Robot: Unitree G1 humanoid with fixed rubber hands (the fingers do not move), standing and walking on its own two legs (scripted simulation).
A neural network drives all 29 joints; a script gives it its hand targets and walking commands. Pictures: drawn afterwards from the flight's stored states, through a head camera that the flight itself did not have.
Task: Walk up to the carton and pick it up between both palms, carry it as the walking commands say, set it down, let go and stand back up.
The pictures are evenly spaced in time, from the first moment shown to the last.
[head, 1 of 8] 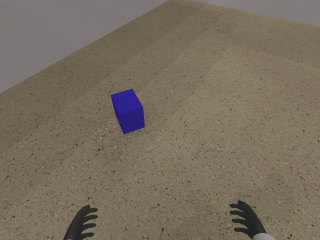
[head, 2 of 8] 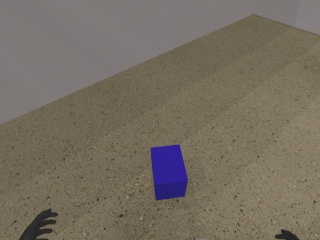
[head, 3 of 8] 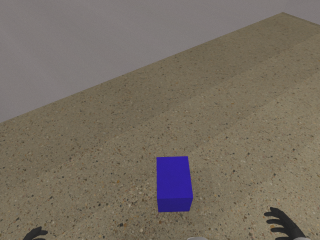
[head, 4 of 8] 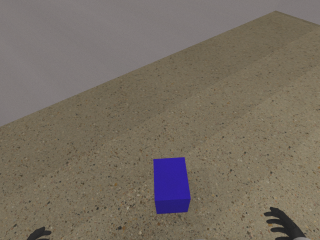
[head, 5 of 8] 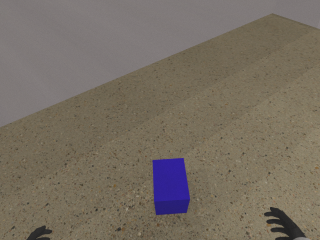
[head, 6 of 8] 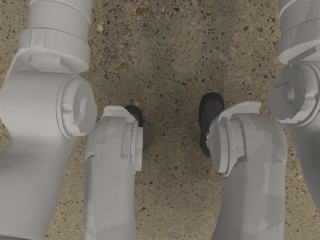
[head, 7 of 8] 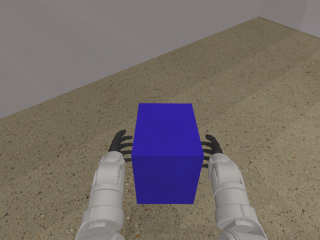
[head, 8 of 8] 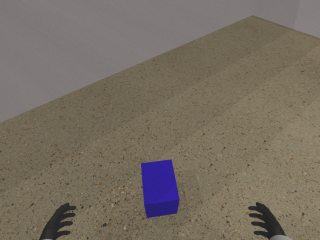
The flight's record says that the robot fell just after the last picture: no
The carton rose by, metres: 0.69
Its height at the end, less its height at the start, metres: +0.00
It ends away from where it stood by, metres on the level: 0.06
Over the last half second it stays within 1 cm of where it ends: yes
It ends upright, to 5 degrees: yes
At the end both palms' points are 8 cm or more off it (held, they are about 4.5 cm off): yes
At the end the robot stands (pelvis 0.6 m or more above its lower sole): yes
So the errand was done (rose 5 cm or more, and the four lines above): yes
